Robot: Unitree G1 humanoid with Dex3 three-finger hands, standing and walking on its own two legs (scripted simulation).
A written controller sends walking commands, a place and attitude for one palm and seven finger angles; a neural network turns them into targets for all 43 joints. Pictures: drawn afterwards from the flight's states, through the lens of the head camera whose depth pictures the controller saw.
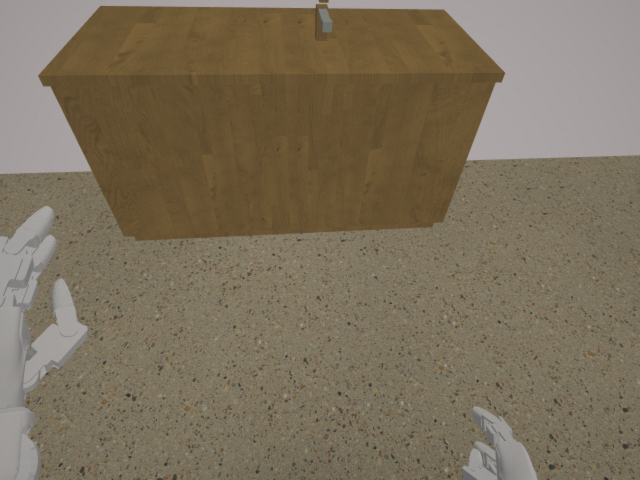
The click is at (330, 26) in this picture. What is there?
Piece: tap's lever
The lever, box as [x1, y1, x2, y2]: [322, 19, 331, 31]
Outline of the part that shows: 322,19 322,31 331,31 331,19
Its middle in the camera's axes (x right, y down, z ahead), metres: +0.02 -0.63 +1.14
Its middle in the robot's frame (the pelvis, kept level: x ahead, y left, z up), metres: +1.28 +0.07 +0.07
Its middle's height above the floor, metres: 0.85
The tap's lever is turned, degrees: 0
